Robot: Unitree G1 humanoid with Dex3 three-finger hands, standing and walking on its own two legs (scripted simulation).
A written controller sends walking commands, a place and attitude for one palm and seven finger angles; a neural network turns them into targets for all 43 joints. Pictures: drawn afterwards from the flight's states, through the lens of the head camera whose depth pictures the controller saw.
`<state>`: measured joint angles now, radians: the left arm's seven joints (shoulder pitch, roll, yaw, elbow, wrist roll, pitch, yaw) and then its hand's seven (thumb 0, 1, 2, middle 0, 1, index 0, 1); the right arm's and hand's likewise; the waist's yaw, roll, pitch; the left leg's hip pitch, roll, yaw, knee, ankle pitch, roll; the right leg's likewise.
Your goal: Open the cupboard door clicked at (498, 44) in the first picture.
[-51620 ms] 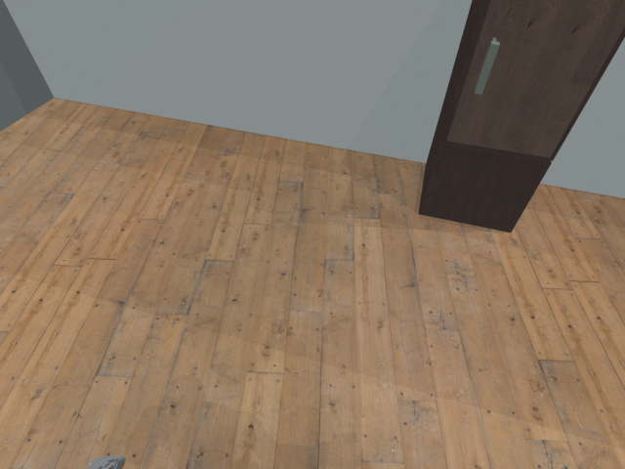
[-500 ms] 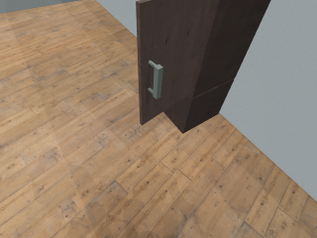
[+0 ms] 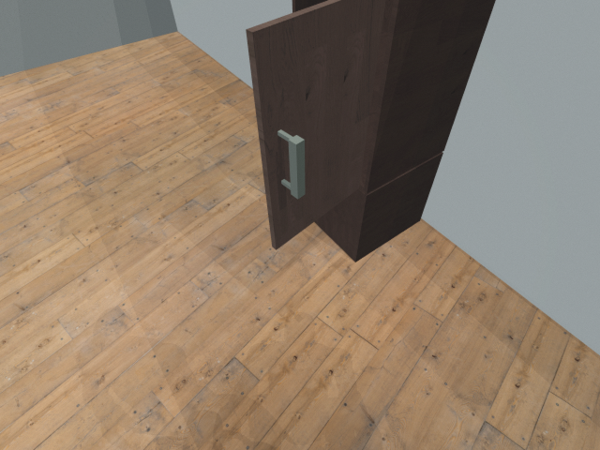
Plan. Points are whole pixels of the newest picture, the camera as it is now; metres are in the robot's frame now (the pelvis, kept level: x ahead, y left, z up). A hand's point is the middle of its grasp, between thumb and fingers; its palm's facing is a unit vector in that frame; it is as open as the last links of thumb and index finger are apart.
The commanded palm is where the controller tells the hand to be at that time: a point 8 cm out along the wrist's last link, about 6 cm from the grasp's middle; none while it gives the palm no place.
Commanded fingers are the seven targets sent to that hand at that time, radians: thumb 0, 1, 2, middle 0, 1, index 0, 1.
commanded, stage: let the arm hang, fingers relaxed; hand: left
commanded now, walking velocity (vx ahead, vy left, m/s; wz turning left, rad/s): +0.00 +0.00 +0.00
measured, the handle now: (290, 164) +0.70 +0.06 -0.05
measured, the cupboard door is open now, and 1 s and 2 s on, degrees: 98 98 98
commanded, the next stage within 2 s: look to check the result in 0.24 s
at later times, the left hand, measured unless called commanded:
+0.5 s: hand out of the picture +0.03 +0.19 -0.17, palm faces +0.01 -0.97 -0.26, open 7.4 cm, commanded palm none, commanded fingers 0.00 0.90 0.90 -0.20 -0.30 -0.20 -0.30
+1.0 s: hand out of the picture +0.09 +0.20 -0.16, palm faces +0.00 -0.95 -0.31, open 7.4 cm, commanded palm none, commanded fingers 0.00 0.90 0.90 -0.20 -0.30 -0.20 -0.30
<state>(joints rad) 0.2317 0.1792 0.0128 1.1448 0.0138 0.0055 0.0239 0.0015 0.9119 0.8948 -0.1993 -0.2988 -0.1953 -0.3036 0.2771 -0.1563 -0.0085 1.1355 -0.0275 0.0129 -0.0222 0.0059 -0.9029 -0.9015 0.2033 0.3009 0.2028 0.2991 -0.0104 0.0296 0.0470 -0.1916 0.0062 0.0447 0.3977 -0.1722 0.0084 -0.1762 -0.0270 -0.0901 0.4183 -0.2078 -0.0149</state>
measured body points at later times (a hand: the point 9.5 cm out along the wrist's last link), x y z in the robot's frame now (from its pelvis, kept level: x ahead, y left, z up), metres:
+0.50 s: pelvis +0.01 -0.01 +0.00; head +0.03 -0.03 +0.45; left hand +0.03 +0.24 -0.15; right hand +0.02 -0.25 -0.16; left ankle +0.03 +0.11 -0.74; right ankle +0.01 -0.11 -0.74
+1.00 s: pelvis +0.03 -0.03 +0.00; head +0.05 -0.04 +0.45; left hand +0.09 +0.25 -0.13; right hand +0.08 -0.29 -0.15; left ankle +0.03 +0.11 -0.74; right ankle +0.01 -0.11 -0.74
